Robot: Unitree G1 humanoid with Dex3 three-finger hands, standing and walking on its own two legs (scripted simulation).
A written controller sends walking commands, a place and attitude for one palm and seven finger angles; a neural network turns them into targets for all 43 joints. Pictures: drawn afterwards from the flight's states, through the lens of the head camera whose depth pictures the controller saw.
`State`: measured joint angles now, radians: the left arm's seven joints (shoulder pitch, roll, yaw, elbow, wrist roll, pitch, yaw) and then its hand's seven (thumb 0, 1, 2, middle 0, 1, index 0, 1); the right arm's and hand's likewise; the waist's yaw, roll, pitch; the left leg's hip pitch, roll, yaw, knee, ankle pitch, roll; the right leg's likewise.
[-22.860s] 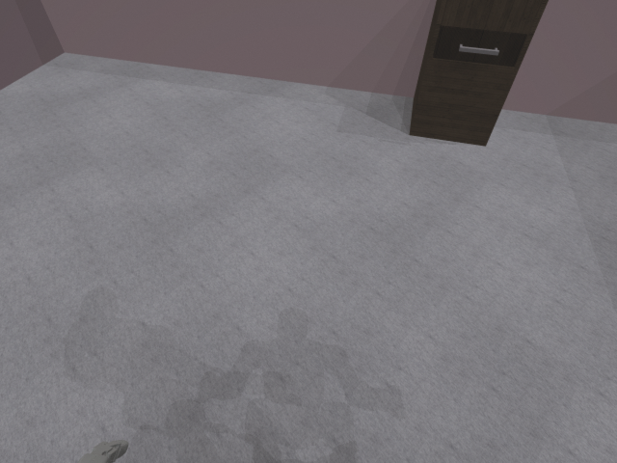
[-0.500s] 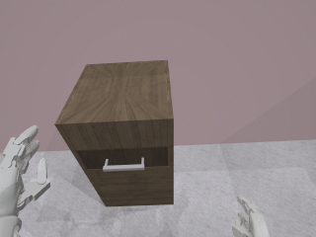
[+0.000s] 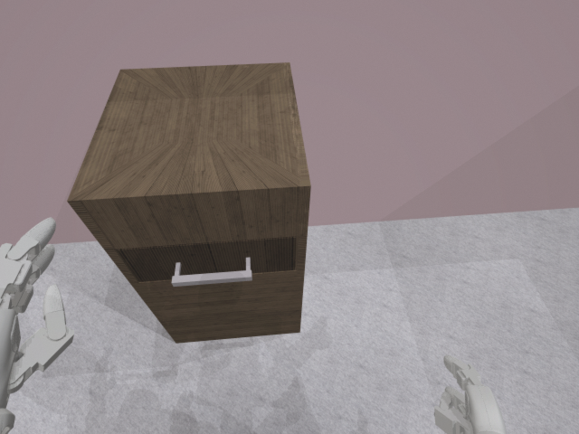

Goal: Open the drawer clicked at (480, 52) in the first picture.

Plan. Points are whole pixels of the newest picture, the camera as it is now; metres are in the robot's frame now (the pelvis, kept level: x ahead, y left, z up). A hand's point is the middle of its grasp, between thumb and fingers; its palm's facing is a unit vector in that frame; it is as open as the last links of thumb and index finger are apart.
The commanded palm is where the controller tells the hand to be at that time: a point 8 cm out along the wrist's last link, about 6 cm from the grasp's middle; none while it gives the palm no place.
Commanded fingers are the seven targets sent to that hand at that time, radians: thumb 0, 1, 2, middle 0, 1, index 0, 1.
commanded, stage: step back with the hand held close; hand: left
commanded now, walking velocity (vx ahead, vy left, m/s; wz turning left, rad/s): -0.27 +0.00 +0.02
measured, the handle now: (213, 271) +0.48 +0.20 -0.25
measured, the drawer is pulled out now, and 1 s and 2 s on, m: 0.00 0.00 0.00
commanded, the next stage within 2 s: stop stepping back and stand still in 1.14 s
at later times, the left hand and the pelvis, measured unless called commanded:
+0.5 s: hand (1, 407) +0.13 +0.25 +0.15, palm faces +0.37 -0.84 -0.40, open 7.4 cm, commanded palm +0.07 +0.30 +0.17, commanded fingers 0.00 0.90 0.90 -0.20 -0.30 -0.20 -0.30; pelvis -0.06 +0.01 -0.01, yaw +1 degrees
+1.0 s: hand out of the picture +0.07 +0.18 +0.16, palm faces +0.11 -0.81 -0.58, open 7.4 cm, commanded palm +0.01 +0.24 +0.17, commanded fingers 0.00 0.90 0.90 -0.20 -0.30 -0.20 -0.30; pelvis -0.14 -0.03 -0.01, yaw -3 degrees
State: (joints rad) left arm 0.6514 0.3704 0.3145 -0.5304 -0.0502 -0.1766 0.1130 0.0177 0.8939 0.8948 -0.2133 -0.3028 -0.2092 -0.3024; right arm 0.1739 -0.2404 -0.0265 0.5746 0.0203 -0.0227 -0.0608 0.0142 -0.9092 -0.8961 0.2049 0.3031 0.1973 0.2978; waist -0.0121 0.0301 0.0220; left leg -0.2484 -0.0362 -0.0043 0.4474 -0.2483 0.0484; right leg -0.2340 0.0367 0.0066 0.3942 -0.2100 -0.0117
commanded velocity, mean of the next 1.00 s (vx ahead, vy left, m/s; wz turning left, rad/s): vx -0.35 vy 0.00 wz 0.03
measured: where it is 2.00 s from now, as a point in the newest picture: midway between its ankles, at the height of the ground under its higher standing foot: outside the picture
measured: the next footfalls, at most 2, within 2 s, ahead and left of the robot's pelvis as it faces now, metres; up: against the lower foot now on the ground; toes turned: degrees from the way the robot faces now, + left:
right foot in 0.76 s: -0.18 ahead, -0.11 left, +0.00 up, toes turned -1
left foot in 1.08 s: -0.08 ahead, +0.06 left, +0.00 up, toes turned -2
